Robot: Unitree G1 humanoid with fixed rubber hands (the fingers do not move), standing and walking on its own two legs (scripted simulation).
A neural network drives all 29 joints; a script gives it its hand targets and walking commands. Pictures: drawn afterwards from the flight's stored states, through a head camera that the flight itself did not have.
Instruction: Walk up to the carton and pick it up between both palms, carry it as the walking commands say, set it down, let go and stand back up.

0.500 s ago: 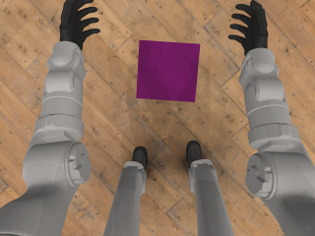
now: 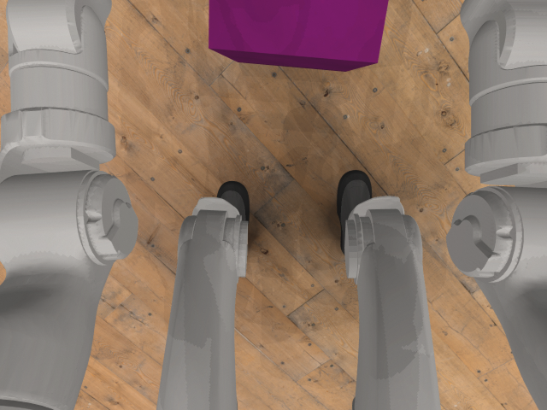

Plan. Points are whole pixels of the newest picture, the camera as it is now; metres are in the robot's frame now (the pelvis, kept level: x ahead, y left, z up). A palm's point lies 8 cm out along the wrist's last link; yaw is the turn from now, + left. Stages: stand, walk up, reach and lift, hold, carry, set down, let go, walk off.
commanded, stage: reach and lift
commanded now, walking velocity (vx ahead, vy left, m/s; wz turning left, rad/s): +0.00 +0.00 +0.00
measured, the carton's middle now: out of the picture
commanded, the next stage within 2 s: none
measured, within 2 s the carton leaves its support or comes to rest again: neither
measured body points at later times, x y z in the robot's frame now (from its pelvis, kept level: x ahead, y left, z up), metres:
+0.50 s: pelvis -0.01 +0.01 -0.10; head +0.38 +0.00 +0.11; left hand +0.59 +0.18 -0.29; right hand +0.55 -0.19 -0.30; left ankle +0.11 +0.14 -0.49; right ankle +0.12 -0.14 -0.49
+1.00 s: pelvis +0.00 +0.01 -0.13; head +0.39 +0.01 +0.07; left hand +0.58 +0.18 -0.33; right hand +0.57 -0.19 -0.32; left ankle +0.11 +0.14 -0.49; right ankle +0.12 -0.14 -0.49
